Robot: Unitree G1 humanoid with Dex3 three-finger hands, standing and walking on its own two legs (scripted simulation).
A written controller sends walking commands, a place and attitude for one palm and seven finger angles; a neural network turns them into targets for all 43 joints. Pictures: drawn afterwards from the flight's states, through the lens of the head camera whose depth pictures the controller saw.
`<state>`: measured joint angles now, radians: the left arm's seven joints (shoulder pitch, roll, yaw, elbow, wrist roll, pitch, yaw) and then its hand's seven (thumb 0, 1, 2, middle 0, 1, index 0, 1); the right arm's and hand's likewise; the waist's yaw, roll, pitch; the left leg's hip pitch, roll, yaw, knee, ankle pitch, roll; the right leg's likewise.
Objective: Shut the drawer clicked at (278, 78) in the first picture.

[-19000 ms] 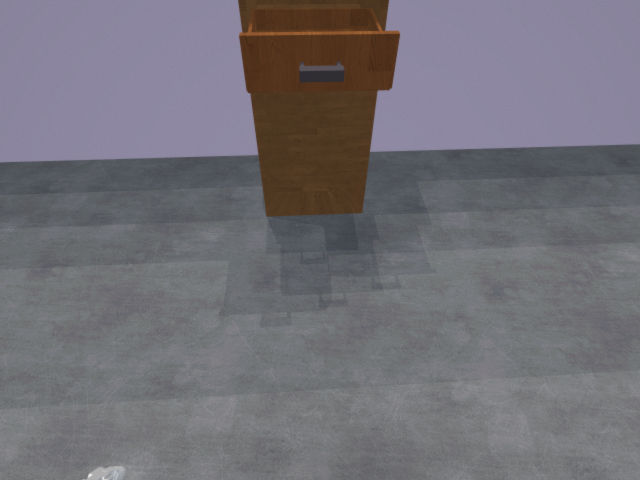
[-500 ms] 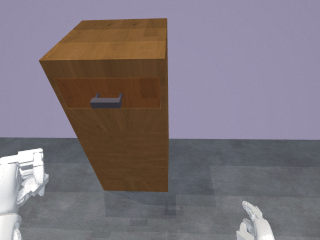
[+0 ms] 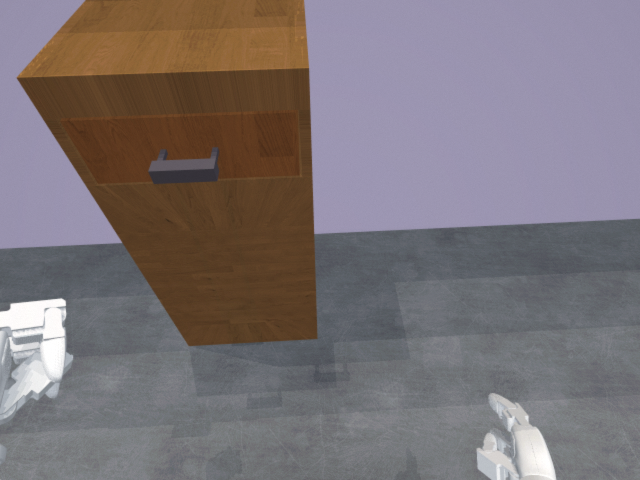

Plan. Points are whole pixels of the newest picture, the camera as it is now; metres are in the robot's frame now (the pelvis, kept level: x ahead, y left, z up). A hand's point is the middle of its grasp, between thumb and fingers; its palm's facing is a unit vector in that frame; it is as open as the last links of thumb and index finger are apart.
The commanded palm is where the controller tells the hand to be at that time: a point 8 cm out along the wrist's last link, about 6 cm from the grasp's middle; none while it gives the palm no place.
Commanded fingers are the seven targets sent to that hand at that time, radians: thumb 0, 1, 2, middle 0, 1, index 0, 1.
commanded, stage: step back with the hand held close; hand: left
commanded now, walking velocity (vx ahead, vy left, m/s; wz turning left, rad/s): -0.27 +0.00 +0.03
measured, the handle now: (187, 162) +0.60 +0.28 +0.04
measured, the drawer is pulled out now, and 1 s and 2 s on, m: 0.00 0.00 0.00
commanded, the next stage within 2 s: stop stepping back and stand still in 0.68 s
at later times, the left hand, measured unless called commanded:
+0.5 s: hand out of the picture +0.09 +0.24 +0.16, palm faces +0.43 -0.81 -0.40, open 3.2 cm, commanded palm +0.03 +0.28 +0.17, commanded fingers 0.00 0.90 0.90 -1.40 -1.60 -1.40 -1.60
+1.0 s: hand out of the picture -0.04 +0.27 +0.16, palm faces +0.47 -0.79 -0.40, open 3.2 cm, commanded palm -0.11 +0.30 +0.17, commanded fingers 0.00 0.90 0.90 -1.40 -1.60 -1.40 -1.60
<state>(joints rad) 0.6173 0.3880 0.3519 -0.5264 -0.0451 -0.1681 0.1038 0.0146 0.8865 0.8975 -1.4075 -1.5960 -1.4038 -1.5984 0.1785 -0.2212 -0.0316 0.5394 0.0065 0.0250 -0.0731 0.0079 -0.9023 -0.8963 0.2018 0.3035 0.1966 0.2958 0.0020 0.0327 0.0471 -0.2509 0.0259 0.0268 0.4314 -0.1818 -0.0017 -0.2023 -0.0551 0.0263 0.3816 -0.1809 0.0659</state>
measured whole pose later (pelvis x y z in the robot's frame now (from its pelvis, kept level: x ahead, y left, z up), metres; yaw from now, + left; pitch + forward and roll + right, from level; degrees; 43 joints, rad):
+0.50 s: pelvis -0.10 +0.00 -0.02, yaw +0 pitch -2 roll -2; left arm 0.57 0.34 0.35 -0.56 -0.02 -0.27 0.17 0.01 0.88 0.90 -1.41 -1.60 -1.41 -1.60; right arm 0.22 -0.23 -0.02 0.60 0.00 -0.08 -0.09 0.01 -0.90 -0.90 0.20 0.30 0.20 0.30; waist 0.01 0.04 0.03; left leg -0.46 0.03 -0.04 0.63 -0.24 0.00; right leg -0.38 -0.02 0.02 0.53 -0.18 0.05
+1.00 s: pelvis -0.22 +0.01 -0.01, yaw +4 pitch -1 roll +0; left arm 0.56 0.37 0.37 -0.54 -0.02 -0.22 0.17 0.01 0.88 0.90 -1.41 -1.60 -1.41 -1.60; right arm 0.19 -0.17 0.01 0.60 0.00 -0.14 -0.08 0.01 -0.90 -0.90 0.20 0.30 0.20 0.30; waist 0.01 -0.04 0.01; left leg -0.32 -0.03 0.02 0.49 -0.17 0.05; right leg -0.37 0.03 0.05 0.71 -0.36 0.02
